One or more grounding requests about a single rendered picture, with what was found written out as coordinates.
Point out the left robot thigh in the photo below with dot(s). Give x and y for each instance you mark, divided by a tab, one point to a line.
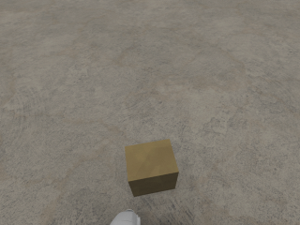
126	218

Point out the carton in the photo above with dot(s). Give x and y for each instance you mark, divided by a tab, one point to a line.
151	167

